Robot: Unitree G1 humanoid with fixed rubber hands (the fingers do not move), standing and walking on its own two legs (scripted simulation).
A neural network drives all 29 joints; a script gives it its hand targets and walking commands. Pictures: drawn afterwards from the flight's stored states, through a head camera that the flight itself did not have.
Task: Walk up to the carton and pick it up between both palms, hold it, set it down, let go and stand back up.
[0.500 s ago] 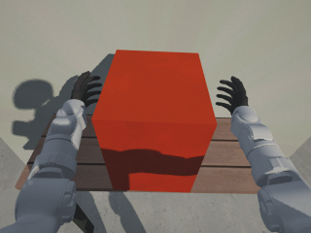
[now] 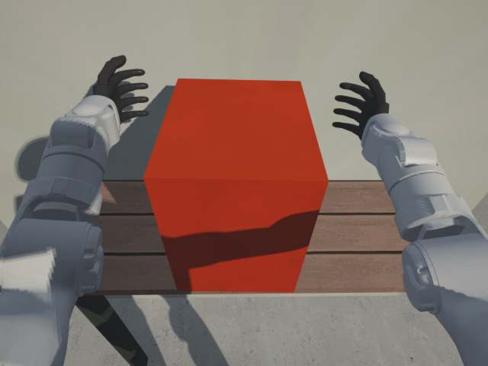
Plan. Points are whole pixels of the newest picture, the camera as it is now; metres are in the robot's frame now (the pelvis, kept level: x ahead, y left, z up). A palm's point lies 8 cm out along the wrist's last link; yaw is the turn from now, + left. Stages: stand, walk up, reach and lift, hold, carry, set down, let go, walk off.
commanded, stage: set down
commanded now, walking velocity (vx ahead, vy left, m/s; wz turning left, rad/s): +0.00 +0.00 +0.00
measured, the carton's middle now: (237, 188) +0.43 +0.02 +0.08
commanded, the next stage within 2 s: none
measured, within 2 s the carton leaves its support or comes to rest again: neither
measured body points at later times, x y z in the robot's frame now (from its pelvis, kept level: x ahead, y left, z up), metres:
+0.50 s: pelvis +0.00 +0.00 +0.00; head -0.02 +0.02 +0.45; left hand +0.45 +0.21 +0.27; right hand +0.43 -0.21 +0.25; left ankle +0.03 +0.12 -0.75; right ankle +0.02 -0.11 -0.75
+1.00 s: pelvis -0.01 +0.01 +0.00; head -0.03 +0.02 +0.45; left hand +0.39 +0.23 +0.20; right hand +0.37 -0.19 +0.18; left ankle +0.03 +0.12 -0.75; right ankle +0.02 -0.11 -0.75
